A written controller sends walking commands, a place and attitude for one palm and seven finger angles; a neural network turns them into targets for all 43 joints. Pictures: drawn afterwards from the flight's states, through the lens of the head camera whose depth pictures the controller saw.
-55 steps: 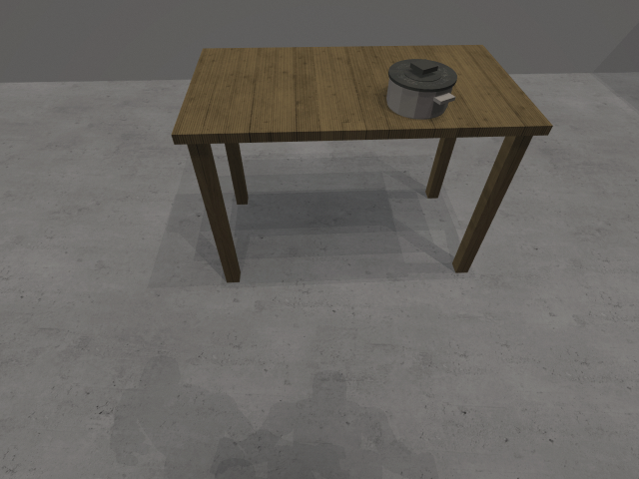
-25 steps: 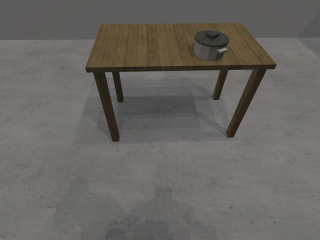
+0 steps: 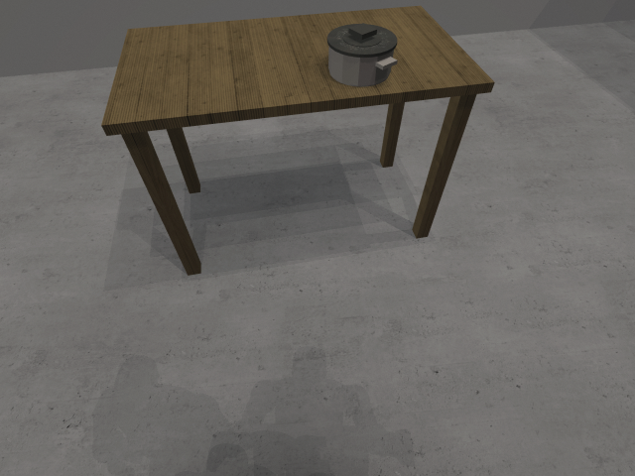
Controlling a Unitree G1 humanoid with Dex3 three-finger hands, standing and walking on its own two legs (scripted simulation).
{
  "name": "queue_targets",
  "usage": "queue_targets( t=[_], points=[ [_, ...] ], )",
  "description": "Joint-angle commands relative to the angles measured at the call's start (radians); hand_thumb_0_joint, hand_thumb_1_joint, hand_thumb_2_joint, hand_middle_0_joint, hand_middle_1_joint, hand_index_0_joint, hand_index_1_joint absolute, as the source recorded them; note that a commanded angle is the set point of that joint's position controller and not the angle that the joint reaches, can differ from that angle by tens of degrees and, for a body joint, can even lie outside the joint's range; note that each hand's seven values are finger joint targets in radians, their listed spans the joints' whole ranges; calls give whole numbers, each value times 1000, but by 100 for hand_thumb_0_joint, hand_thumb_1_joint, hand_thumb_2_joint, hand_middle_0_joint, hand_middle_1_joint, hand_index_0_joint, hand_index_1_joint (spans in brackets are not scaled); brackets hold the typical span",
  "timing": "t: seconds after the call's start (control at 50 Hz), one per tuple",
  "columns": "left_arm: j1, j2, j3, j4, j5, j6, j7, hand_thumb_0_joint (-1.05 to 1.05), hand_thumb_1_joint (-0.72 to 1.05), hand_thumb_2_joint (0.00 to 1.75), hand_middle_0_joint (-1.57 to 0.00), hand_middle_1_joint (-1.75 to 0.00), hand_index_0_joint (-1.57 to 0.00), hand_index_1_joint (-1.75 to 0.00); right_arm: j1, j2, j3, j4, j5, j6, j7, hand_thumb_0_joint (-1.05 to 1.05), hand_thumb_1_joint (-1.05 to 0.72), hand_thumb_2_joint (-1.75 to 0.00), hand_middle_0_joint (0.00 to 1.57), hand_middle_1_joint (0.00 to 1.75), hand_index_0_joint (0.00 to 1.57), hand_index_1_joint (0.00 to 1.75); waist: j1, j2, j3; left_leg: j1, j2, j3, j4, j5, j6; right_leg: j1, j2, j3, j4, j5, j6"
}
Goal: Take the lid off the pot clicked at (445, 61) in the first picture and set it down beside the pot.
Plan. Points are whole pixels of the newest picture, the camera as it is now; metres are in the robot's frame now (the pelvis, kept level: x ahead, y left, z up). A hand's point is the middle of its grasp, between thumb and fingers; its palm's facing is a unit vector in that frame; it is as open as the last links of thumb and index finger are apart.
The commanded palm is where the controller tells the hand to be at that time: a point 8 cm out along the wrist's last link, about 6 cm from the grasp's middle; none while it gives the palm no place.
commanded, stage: walk to a spot facing it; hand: left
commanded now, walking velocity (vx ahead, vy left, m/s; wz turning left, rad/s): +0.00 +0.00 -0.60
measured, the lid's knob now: (362, 31) +1.14 -0.02 +0.04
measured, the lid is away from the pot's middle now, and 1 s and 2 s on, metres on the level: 0.00 0.00 0.00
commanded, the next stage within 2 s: turn to face it in 1.82 s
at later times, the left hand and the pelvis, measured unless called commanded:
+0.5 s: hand out of the picture +0.10 +0.24 -0.16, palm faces -0.19 -0.96 -0.22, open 7.4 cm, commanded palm none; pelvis +0.00 +0.04 +0.01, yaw -16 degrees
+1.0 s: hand (335, 362) +0.32 +0.00 -0.16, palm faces -0.62 -0.76 -0.19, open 7.4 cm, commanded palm none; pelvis +0.09 -0.06 -0.01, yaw -35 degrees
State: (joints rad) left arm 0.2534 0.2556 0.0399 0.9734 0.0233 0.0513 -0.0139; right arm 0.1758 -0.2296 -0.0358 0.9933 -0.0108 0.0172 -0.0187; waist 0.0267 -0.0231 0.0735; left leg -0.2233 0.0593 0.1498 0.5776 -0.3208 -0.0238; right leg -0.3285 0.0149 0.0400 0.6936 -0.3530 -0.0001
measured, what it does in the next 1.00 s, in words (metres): walks ahead, turning right: left foot, then right foot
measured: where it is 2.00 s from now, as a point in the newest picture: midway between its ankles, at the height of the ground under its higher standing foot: (439, 427)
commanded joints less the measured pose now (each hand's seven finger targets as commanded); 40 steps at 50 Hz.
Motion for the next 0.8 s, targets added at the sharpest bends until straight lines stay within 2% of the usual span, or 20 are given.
queue_targets(
  t=[0.0,0.02,0.04,0.06,0.08,0.14,0.22,0.3,0.34,0.36,0.38,0.4,0.42,0.44,0.46,0.5,0.54,0.64,0.72,0.78],
  points=[
    [166,220,63,-63,17,-39,20,0,90,90,-20,-30,-20,-30,-30,-111,-44,-131,3,-7,-7,0,-90,-90,20,30,20,30,51,-307,-71,-307,20,19,358,-145,-18,187,-279,421,-343,337,-89],
    [189,229,64,-66,-1,-39,32,0,90,90,-20,-30,-20,-30,-74,-116,-43,-149,1,1,-9,0,-90,-90,20,30,20,30,68,-288,-61,-333,-33,-124,491,-267,-18,119,-335,548,-432,399,-142],
    [141,216,65,-79,-1,-35,38,0,90,90,-20,-30,-20,-30,-73,-114,-45,-142,4,3,-10,0,-90,-90,20,30,20,30,38,-207,-50,-353,-12,-193,561,-214,-11,102,-321,548,-437,273,-177],
    [79,188,62,-97,-2,-35,38,0,90,90,-20,-30,-20,-30,-61,-120,-47,-134,2,-2,-7,0,-90,-90,20,30,20,30,10,-143,-38,-359,8,-209,573,-144,-13,96,-285,495,-414,232,-199],
    [51,173,60,-111,-4,-37,38,0,90,90,-20,-30,-20,-30,-47,-109,-47,-123,-1,-5,-3,0,-90,-90,20,30,20,30,-3,-77,-52,-332,18,-195,556,-100,-20,86,-254,437,-391,254,-198],
    [72,156,62,-115,-2,-42,34,0,90,90,-20,-30,-20,-30,-42,-83,-42,-123,-3,-6,-5,0,-90,-90,20,30,20,30,5,-73,-116,-277,-6,-170,459,-76,-31,125,-205,381,-367,318,-186],
    [99,160,71,-111,0,-37,30,0,90,90,-20,-30,-20,-30,-59,-71,-40,-146,2,-7,-8,0,-90,-90,20,30,20,30,19,-104,-126,-258,-30,-169,352,-76,-32,152,-183,414,-369,320,-183],
    [85,169,79,-122,4,-30,31,0,90,90,-20,-30,-20,-30,-62,-64,-38,-164,13,-19,-14,0,-90,-90,20,30,20,30,27,-134,-155,-174,-58,-172,168,-107,-20,158,-164,452,-344,410,-178],
    [55,171,79,-133,2,-27,27,0,90,90,-20,-30,-20,-30,5,-68,-36,-159,13,-27,-16,0,-90,-90,20,30,20,30,3,-131,-183,-67,-75,-161,33,-70,-9,120,-136,464,-351,279,-152],
    [30,168,78,-139,0,-23,23,0,90,90,-20,-30,-20,-30,53,-73,-35,-148,11,-34,-17,0,-90,-90,20,30,20,30,-19,-141,-184,46,-79,-154,-81,-35,-2,37,-104,452,-343,120,-125],
    [-3,147,72,-155,-2,-21,18,0,90,90,-20,-30,-20,-30,112,-102,-40,-138,10,-41,-20,0,-90,-90,20,30,20,30,-51,-107,-171,237,-35,-192,-194,-43,19,-158,-42,397,-293,-99,-82],
    [-27,81,60,-189,-5,-19,6,0,90,90,-20,-30,-20,-30,175,-198,-61,-130,-6,-48,-26,0,-90,-90,20,30,20,30,-94,159,-136,386,188,-453,-350,-302,87,-427,84,247,-81,-268,-30],
    [-100,74,62,-238,0,-31,-5,0,90,90,-20,-30,-20,-30,205,-273,-71,-140,-12,-52,-28,0,-90,-90,20,30,20,30,-111,308,-56,299,421,-685,-466,-424,176,-524,86,45,181,-219,25],
    [-129,112,74,-226,16,-40,-16,0,90,90,-20,-30,-20,-30,166,-229,-58,-141,-13,-52,-19,0,-90,-90,20,30,20,30,-95,185,10,136,405,-680,-468,-399,197,-472,5,71,304,-124,22],
    [-90,106,79,-194,19,-40,-28,0,90,90,-20,-30,-20,-30,112,-180,-43,-146,-15,-58,-15,0,-90,-90,20,30,20,30,-45,149,33,81,317,-536,-445,-328,167,-445,-6,44,378,-45,26],
    [-32,80,68,-162,15,-34,-45,0,90,90,-20,-30,-20,-30,77,-140,-27,-153,-9,-75,-16,0,-90,-90,20,30,20,30,-9,171,14,60,232,-347,-419,-173,138,-424,-26,11,475,70,32],
    [-45,59,57,-165,15,-32,-53,0,90,90,-20,-30,-20,-30,133,-121,-22,-133,-6,-90,-17,0,-90,-90,20,30,20,30,-22,172,3,111,209,-265,-399,-51,144,-454,-43,-11,495,120,39],
    [-165,28,35,-198,14,-33,-61,0,90,90,-20,-30,-20,-30,277,-123,-20,-73,-5,-107,-15,0,-90,-90,20,30,20,30,-63,143,40,243,256,-179,-376,194,177,-545,-100,-59,377,152,45],
    [-259,13,23,-218,7,-38,-65,0,90,90,-20,-30,-20,-30,318,-133,-23,-44,-14,-108,-9,0,-90,-90,20,30,20,30,-86,165,61,231,269,-75,-355,298,164,-446,-106,-102,173,159,19],
    [-281,20,23,-220,4,-45,-63,0,90,90,-20,-30,-20,-30,323,-146,-31,-28,-22,-104,-2,0,-90,-90,20,30,20,30,-90,165,54,194,290,-20,-309,371,144,-287,-81,-132,47,125,-17]
  ],
)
